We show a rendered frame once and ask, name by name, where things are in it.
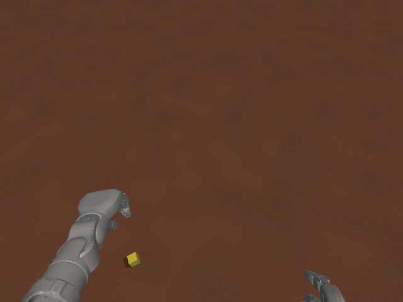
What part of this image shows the left robot arm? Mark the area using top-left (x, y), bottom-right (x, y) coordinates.
top-left (21, 210), bottom-right (110, 302)

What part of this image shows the cube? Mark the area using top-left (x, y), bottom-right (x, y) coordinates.
top-left (127, 252), bottom-right (140, 267)

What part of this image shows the right robot hand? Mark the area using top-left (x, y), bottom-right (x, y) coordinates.
top-left (300, 270), bottom-right (345, 302)

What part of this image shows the left robot hand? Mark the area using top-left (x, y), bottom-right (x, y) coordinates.
top-left (78, 189), bottom-right (132, 231)

